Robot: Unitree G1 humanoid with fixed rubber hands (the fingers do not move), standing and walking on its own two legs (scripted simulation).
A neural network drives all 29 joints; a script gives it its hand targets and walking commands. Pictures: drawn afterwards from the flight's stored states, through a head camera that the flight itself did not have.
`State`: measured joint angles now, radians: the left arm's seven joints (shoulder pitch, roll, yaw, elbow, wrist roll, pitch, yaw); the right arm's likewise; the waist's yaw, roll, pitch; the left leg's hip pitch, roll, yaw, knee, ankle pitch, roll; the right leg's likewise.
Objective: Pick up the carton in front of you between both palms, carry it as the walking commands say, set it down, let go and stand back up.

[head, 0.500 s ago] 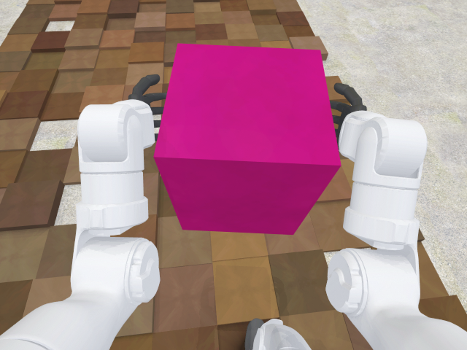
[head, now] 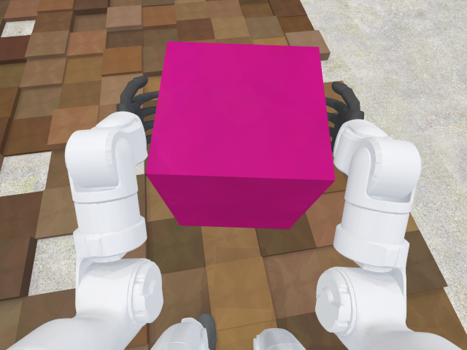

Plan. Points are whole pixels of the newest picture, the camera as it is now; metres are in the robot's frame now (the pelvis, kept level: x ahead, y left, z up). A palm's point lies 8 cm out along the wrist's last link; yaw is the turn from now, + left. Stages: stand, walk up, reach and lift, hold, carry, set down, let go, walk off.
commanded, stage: carry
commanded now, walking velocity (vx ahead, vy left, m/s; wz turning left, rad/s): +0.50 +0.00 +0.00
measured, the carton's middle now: (238, 150) +0.41 -0.01 +0.07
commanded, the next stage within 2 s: none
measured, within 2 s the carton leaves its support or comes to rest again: neither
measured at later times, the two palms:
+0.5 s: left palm (139, 34) +0.62 +0.16 +0.13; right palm (299, 23) +0.66 -0.13 +0.13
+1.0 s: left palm out of the picture +0.94 +0.16 +0.12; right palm out of the picture +0.93 -0.13 +0.12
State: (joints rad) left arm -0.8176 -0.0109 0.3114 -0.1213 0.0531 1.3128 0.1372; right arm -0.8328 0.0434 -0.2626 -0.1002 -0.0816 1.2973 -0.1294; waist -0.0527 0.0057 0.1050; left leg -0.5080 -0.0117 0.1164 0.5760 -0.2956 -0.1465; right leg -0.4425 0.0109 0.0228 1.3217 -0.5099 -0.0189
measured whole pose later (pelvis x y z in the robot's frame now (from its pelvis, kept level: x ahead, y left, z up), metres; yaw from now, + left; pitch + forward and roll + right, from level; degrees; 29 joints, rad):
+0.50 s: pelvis +0.29 -0.02 +0.04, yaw +1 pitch +6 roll +1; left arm -0.57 -0.06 0.22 -0.05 0.05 1.21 0.13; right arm -0.62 0.06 -0.23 -0.03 -0.08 1.22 -0.11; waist 0.08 0.00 0.02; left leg -0.60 0.03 0.03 0.82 -0.29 0.00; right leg -0.25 -0.01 -0.13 0.43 -0.29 -0.06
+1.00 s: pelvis +0.59 +0.03 +0.00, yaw +0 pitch +3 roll -1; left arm -0.57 -0.05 0.18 -0.05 0.09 1.23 0.10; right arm -0.57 0.03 -0.20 -0.04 -0.06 1.22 -0.11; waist -0.04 0.02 -0.01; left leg -0.08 0.04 0.16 0.48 -0.42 -0.03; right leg -0.63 0.00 -0.15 0.69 -0.10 -0.07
